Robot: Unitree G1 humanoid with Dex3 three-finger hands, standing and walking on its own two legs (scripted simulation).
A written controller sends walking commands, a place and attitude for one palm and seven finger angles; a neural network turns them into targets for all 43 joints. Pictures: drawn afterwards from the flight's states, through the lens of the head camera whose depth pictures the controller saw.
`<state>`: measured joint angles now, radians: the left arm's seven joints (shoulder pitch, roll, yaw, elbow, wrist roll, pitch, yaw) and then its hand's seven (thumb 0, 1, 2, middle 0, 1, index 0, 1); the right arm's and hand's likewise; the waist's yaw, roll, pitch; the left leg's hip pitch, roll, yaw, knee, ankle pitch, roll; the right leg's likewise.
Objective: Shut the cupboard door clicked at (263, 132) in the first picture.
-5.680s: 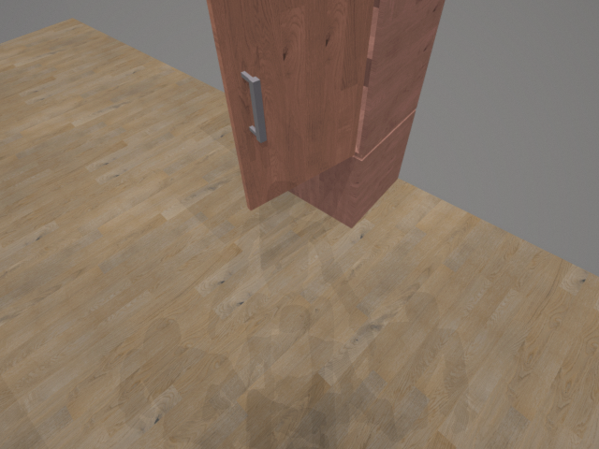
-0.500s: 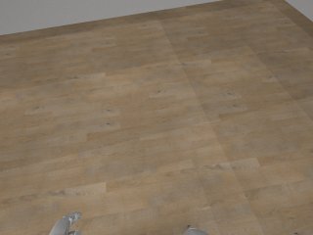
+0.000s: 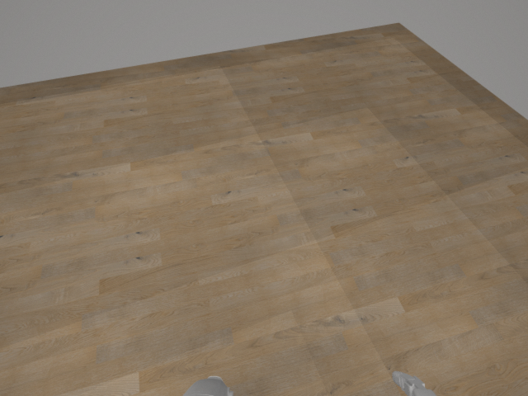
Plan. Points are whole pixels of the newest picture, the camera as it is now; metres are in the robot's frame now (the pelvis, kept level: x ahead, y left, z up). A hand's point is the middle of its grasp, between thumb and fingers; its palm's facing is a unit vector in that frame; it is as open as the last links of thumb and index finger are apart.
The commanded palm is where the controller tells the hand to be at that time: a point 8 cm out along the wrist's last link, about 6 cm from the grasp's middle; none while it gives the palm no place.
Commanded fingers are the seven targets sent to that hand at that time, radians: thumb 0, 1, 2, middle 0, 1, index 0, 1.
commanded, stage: walk to a spot facing it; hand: left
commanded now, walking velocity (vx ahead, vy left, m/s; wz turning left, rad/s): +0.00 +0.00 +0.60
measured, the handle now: out of the picture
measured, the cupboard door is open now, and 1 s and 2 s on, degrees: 76 76 76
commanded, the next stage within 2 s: none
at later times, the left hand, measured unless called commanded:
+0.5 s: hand (158, 362) +0.18 +0.20 -0.15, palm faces +0.17 -0.95 -0.26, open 7.4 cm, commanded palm none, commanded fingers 0.00 0.90 0.90 -0.20 -0.30 -0.20 -0.30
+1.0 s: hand out of the picture -0.01 +0.12 -0.16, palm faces +0.55 -0.78 -0.29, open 7.3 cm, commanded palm none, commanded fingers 0.00 0.90 0.90 -0.20 -0.30 -0.20 -0.30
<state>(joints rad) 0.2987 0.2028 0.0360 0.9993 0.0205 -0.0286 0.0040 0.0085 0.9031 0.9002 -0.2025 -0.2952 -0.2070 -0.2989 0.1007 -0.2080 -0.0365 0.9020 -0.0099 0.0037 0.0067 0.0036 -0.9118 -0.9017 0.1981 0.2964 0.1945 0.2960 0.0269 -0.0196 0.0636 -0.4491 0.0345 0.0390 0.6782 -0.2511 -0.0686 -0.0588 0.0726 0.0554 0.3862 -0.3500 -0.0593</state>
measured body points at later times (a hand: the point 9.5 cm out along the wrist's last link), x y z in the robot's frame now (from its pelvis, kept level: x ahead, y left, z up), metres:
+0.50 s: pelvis +0.08 -0.03 +0.00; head +0.14 -0.02 +0.44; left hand +0.17 +0.25 -0.13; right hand +0.11 -0.28 -0.15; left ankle +0.07 +0.11 -0.74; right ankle +0.09 -0.15 -0.72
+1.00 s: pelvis +0.09 -0.07 +0.00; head +0.15 -0.03 +0.44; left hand -0.04 +0.16 -0.14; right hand +0.36 -0.20 -0.14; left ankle +0.00 +0.03 -0.70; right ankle +0.10 -0.14 -0.74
